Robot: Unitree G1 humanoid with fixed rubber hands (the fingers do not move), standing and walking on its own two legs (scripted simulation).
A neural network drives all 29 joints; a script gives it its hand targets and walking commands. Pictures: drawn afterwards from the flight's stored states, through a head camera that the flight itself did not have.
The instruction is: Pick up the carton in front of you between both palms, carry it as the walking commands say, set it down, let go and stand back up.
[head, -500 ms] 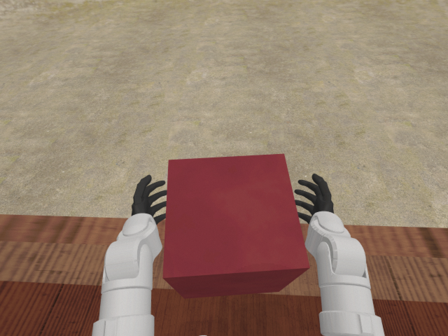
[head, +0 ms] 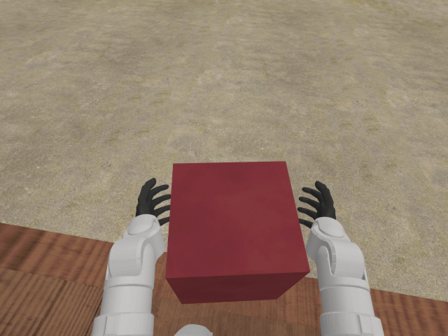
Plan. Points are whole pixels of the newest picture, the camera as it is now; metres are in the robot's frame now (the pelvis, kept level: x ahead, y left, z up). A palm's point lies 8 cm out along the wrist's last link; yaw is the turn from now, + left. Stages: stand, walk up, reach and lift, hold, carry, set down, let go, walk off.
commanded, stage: carry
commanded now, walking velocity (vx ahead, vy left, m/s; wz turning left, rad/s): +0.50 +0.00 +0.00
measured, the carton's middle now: (229, 238) +0.32 +0.03 -0.01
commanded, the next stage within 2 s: none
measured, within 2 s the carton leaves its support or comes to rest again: neither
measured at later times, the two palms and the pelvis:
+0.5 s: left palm (201, 152) +0.72 +0.16 -0.15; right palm (291, 168) +0.68 -0.15 -0.15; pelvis +0.39 +0.02 -0.19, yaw +1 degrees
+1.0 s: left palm (216, 123) +1.14 +0.15 -0.33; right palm (277, 131) +1.15 -0.16 -0.35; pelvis +0.84 -0.01 -0.39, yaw -1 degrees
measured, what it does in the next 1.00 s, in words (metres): goes down: left foot 0.16 m lower, then right foot 0.16 m lower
